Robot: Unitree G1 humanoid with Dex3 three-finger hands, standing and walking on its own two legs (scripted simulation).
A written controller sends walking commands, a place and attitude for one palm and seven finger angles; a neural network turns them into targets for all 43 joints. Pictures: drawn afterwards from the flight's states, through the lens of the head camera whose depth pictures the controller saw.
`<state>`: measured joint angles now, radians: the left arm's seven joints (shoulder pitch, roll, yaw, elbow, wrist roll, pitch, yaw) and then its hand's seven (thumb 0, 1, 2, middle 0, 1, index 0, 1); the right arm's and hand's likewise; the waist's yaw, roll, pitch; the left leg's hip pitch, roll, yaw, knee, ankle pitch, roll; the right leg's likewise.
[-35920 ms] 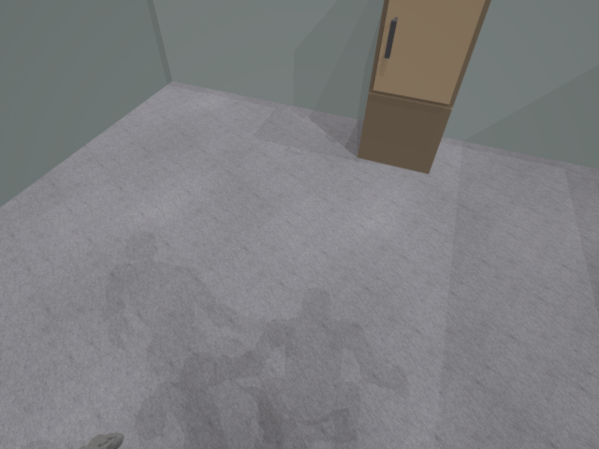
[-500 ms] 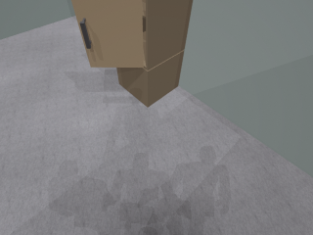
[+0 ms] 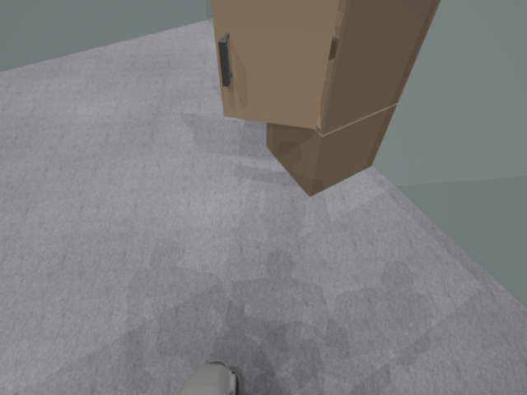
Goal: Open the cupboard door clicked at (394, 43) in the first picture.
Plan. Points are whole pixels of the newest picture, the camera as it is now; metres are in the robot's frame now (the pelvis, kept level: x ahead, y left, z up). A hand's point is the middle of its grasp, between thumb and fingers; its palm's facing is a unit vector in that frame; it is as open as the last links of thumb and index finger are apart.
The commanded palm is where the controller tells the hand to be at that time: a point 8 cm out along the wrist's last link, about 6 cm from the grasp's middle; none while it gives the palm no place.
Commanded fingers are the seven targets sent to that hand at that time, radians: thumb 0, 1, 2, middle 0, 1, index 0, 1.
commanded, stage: take the last steps up to it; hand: left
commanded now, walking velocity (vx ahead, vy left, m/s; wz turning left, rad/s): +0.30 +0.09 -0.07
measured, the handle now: (226, 60) +1.02 +0.24 -0.08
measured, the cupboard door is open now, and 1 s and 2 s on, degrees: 48 48 48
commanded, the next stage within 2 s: come to a stop and stand still in 0.92 s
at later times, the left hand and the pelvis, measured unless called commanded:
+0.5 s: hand (182, 284) +0.31 +0.20 -0.14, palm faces -0.07 -0.97 -0.21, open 7.4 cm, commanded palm none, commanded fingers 0.00 0.90 0.90 -0.20 -0.30 -0.20 -0.30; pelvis +0.18 +0.03 +0.01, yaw -5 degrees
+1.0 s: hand (181, 292) +0.31 +0.21 -0.18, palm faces +0.06 -0.99 -0.14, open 7.3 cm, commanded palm none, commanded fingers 0.00 0.90 0.90 -0.20 -0.30 -0.20 -0.30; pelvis +0.37 +0.05 +0.00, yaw -3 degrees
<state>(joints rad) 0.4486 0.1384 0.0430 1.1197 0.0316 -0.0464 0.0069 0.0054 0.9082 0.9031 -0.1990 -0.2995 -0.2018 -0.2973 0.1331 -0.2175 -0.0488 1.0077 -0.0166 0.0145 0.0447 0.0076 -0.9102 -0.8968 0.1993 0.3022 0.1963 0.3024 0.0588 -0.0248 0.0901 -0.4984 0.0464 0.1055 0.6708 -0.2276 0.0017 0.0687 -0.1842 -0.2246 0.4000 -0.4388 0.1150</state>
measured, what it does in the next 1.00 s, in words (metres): walks ahead: left foot, then right foot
